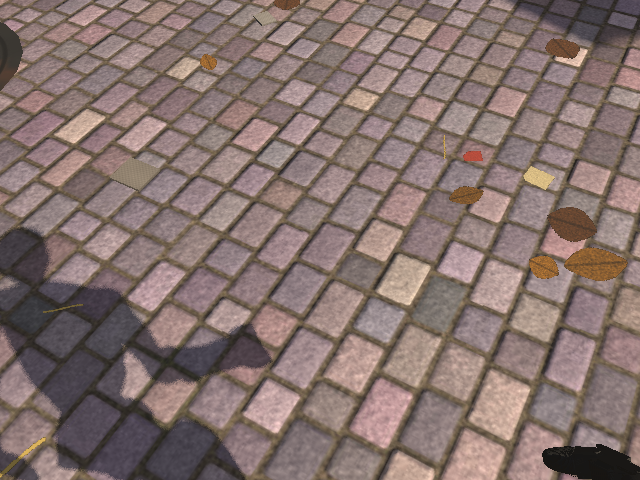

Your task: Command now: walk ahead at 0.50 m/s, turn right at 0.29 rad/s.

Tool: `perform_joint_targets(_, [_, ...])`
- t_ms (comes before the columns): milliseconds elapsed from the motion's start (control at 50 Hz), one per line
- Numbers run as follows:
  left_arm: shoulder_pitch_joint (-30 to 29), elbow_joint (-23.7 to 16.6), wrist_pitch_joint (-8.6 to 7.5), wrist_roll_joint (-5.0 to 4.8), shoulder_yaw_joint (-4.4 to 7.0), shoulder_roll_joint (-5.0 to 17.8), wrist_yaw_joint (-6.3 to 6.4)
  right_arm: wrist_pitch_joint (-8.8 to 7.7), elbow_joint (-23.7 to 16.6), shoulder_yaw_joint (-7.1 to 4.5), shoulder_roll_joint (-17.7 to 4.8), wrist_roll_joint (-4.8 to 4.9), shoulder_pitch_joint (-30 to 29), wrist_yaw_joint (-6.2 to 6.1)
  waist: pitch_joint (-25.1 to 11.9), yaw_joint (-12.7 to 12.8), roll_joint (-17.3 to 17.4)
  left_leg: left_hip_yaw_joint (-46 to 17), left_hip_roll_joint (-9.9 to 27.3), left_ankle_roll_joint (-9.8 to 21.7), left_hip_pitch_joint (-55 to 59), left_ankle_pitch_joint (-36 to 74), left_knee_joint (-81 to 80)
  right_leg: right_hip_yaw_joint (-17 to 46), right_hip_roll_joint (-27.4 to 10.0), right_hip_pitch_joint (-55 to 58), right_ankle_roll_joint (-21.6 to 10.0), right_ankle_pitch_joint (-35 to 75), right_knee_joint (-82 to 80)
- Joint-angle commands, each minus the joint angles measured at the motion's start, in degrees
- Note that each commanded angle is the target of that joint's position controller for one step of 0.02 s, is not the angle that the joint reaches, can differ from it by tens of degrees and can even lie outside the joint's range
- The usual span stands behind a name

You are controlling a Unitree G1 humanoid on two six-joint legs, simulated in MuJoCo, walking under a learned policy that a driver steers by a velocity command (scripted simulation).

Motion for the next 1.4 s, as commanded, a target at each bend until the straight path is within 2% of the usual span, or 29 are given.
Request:
perform_joint_targets(20, [-2.5,-3.8,-1.37,-0.2,0.91,6.2,-0.21,-1.88,1.4,-3.96,-11.6,-0.99,20.6,-2.07,-12.4,-12.7,0.3,-9.5,8.4,5.5,32.1,-8.7,-4.8,0.8,-8.7,-13.8,-0.9,40.6,29.1])
perform_joint_targets(40, [5.4,-4.3,-1.25,-1.92,0.18,1.7,-0.34,-1.51,2.2,-5.56,-18.0,-1.68,23.7,-2.08,-19.0,-9.5,15.0,-37.8,23.5,13.5,45.4,-12.5,-10.3,-5.2,1.9,-31.1,1.9,1.5,47.9])
perform_joint_targets(60, [3.9,-3.1,-0.99,0.31,0.44,5.6,0.1,-0.88,2.4,-4.98,-13.7,0.14,20.3,-1.38,-14.4,-7.9,8.9,-45.6,23.4,14.0,39.9,-17.5,-14.7,-3.0,-0.7,-37.5,1.2,-3.4,53.5])
perform_joint_targets(80, [-1.0,-3.4,-0.79,0.65,0.6,5.9,-0.22,-0.84,1.7,-4.0,-9.4,0.66,15.3,-1.13,-5.9,-6.8,2.9,-36.0,21.1,13.3,31.7,-17.2,-15.4,-3.1,-3.4,-38.3,1.3,1.3,53.6])
perform_joint_targets(100, [-4.8,-4.1,-0.8,0.8,0.23,5.2,-0.63,-1.15,2.0,-3.3,-6.7,0.46,13.2,-0.83,-2.7,-6.7,-0.4,-28.4,18.2,12.0,26.7,-11.4,-16.2,-3.8,-5.2,-37.5,1.3,4.1,50.8])
perform_joint_targets(140, [-6.2,-4.4,0.08,1.27,-0.02,4.2,-1.45,-1.84,3.8,-2.69,-5.4,0.55,13.2,-0.94,-0.7,-5.0,3.1,-18.6,13.5,9.8,21.5,-1.3,-18.1,-5.2,-7.4,-34.8,1.9,5.3,46.2])
perform_joint_targets(200, [-6.6,-4.1,0.92,1.67,-0.51,2.9,-2.12,-3.23,6.3,-2.79,-6.0,1.33,16.3,-0.46,-1.4,-4.3,4.3,-13.4,12.2,10.4,21.6,9.0,-19.4,-7.3,-7.8,-35.2,2.8,6.7,43.0])
perform_joint_targets(280, [-16.8,-7.1,0.86,1.8,-1.66,1.4,-2.79,-3.21,8.6,-2.72,-5.9,1.69,19.0,-0.32,1.4,-5.8,3.8,-8.0,10.4,10.4,22.5,10.6,-22.8,-11.3,-11.1,-40.5,4.6,14.4,32.4])
perform_joint_targets(400, [-27.3,-9.6,0.36,1.01,-2.87,0.4,-2.92,-2.91,11.6,-3.01,-7.6,1.56,23.8,-0.33,1.9,-8.6,3.7,-4.4,10.4,8.6,24.4,16.4,-20.9,-15.3,-9.8,-33.9,4.2,21.0,15.7])
perform_joint_targets(460, [-27.4,-9.8,0.08,1.13,-2.45,1.6,-2.41,-2.37,12.7,-3.14,-8.4,1.24,23.9,-0.77,2.2,-7.6,3.8,-4.9,12.6,7.9,28.1,22.1,-17.3,-15.5,-8.6,-31.0,2.0,16.8,12.1])
perform_joint_targets(500, [-18.6,-6.8,-0.63,1.7,-1.61,2.7,-1.78,-1.88,13.2,-3.11,-8.7,1.45,23.1,-1.04,-2.0,-3.2,2.4,-2.4,10.9,6.4,28.4,33.5,-5.7,-16.6,-5.7,-19.0,-0.1,15.5,6.5])
perform_joint_targets(520, [-9.6,-3.8,-1.25,2.47,-0.62,5.0,-1.18,-1.82,12.9,-2.67,-7.7,1.58,23.1,-1.11,-7.6,0.2,0.3,-0.4,8.4,5.2,23.0,29.3,5.2,-13.7,-7.9,-6.3,-2.1,15.2,5.7])
perform_joint_targets(540, [-0.8,-2.9,-1.45,3.71,0.77,10.3,-0.31,-2.04,9.9,-1.47,-3.7,2.42,23.4,-0.9,-15.8,2.7,-8.2,2.9,3.9,3.1,8.8,8.0,24.0,5.4,-23.8,9.3,-6.5,8.2,3.5])
perform_joint_targets(560, [-0.1,-2.0,-0.6,2.11,1.78,13.2,-0.22,-1.75,9.7,-1.62,-2.9,2.4,27.3,-1.01,-18.9,0.5,-16.1,1.1,-4.1,2.5,-4.8,-25.6,37.4,26.2,-32.6,14.1,-12.0,8.1,-3.4])
perform_joint_targets(580, [-4.3,-2.1,-0.21,0.29,1.01,9.1,-0.39,-1.14,10.1,-2.87,-7.6,1.05,22.3,-1.38,-10.6,-0.5,-7.0,-3.7,-0.3,3.2,-9.4,-22.0,39.9,20.5,-28.9,8.0,-10.2,5.3,-3.9])
perform_joint_targets(600, [-8.8,-2.7,-0.42,0.05,0.18,6.0,-0.56,-1.48,9.2,-2.65,-6.3,1.19,19.6,-0.87,-4.5,-2.3,-5.8,-3.7,1.7,3.4,-9.3,-17.1,37.9,13.1,-26.4,0.6,-9.0,8.6,-5.7])
perform_joint_targets(640, [-12.0,-2.2,-1.15,0.06,-0.65,2.8,-0.64,-0.88,9.9,-2.39,-4.8,0.65,19.1,-0.34,-0.6,-5.4,-5.8,-3.0,4.3,2.4,-4.4,-12.9,32.7,4.0,-21.3,-8.4,-6.0,16.2,-9.2])
perform_joint_targets(700, [-10.3,-0.2,-2.42,-0.26,-0.55,2.9,-0.59,0.54,10.5,-2.18,-3.4,-0.12,19.2,0.6,-0.7,-7.1,-5.2,-1.6,4.8,0.6,-2.1,-9.7,30.6,-1.2,-19.2,-11.3,-6.2,23.2,-12.1])
perform_joint_targets(820, [-4.9,3.4,-2.45,-0.52,-0.31,3.4,-0.7,0.8,6.7,-1.83,-2.8,0.16,6.1,0.86,3.0,-4.9,-3.9,0.3,6.3,-1.7,-9.9,1.2,18.4,-6.3,-17.4,-8.5,-6.5,26.4,-15.1])
perform_joint_targets(960, [0.9,7.4,-2.15,0.24,-0.25,4.3,-0.1,0.14,3.2,-1.1,-2.8,0.45,-4.3,0.55,4.6,-2.2,-4.6,2.6,3.6,1.0,-8.2,3.3,4.9,-8.5,-19.4,0.4,-5.5,36.4,-11.8])
perform_joint_targets(1020, [-0.7,8.2,-1.93,0.51,0.0,5.4,0.4,-0.48,3.7,-1.57,-3.7,0.38,-1.1,0.06,3.2,-4.7,-5.1,3.8,0.9,3.8,-1.1,-2.6,1.2,-9.7,-20.3,2.9,-4.1,50.3,-5.4])
perform_joint_targets(1060, [-2.4,8.4,-1.57,0.39,0.04,5.8,0.42,-1.36,8.7,-2.8,-5.5,-0.18,13.7,-0.94,-4.7,-11.2,-3.4,5.2,-2.2,6.4,17.6,-1.8,-3.7,-12.7,-17.1,-0.4,-2.1,58.4,12.1])
perform_joint_targets(1080, [-2.4,7.0,-1.7,-0.03,-0.64,4.0,0.37,-1.85,11.3,-4.04,-9.6,-1.48,24.2,-1.66,-11.7,-14.7,0.8,-5.2,7.5,9.2,33.2,-5.5,-4.2,-14.6,-14.3,-11.7,-1.0,42.3,28.1])
perform_joint_targets(1100, [4.4,6.2,-1.72,-1.73,-1.61,-1.8,-0.2,-1.64,11.9,-5.72,-16.0,-1.75,27.2,-1.6,-17.7,-11.6,14.9,-34.3,23.7,16.7,47.1,-9.6,-10.6,-16.6,-2.6,-32.4,1.6,1.5,49.3])
perform_joint_targets(1120, [1.0,6.8,-1.59,0.01,-0.18,3.7,0.02,-1.0,11.5,-5.2,-12.9,0.78,22.7,-1.08,-14.9,-10.6,6.9,-38.8,22.2,16.1,42.8,-10.5,-14.8,-7.7,-4.2,-37.4,0.6,-3.8,54.6])
perform_joint_targets(1160, [-5.6,5.1,-1.95,-0.05,-0.24,2.5,-0.42,-1.39,10.5,-3.47,-6.1,1.03,13.6,-0.69,-2.7,-7.2,0.5,-22.8,18.0,13.4,28.6,-4.4,-17.2,-8.3,-9.4,-38.1,0.3,4.8,51.0])
perform_joint_targets(1200, [-5.5,5.5,-0.69,0.97,-0.46,0.7,-0.87,-2.13,11.9,-2.53,-3.1,1.16,12.3,-0.9,-0.3,-4.4,2.5,-14.0,13.2,10.2,21.5,1.8,-19.9,-9.1,-11.8,-33.2,1.3,7.4,45.5])
perform_joint_targets(1300, [-11.6,4.0,1.04,1.37,-0.71,-0.7,-2.0,-3.49,15.3,-2.83,-4.8,1.59,18.1,-0.96,1.6,-4.2,2.1,-8.0,11.4,10.8,21.0,7.1,-23.7,-11.8,-13.4,-37.4,3.7,13.6,39.0])
perform_joint_targets(1400, [-21.9,0.9,0.94,0.43,-1.37,-1.7,-2.47,-3.61,17.2,-2.47,-4.1,1.13,21.6,-1.23,4.3,-6.7,2.2,-0.8,10.3,8.6,24.0,9.6,-25.4,-12.4,-12.4,-40.9,4.0,22.7,26.0])
Velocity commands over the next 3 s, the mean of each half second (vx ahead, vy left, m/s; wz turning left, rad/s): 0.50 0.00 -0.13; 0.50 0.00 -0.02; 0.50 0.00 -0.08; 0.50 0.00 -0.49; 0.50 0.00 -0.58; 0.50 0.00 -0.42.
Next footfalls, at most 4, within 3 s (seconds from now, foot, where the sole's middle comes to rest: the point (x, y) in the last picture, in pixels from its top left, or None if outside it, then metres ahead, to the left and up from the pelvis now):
0.02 left None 0.17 0.11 -0.76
0.52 right None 0.42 -0.10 -0.76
1.06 left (336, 358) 0.73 0.07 -0.76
1.64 right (423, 265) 1.01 -0.12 -0.76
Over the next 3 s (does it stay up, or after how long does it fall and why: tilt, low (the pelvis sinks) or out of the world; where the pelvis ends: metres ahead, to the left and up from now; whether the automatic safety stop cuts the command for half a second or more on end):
stays up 1.47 -0.38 0.02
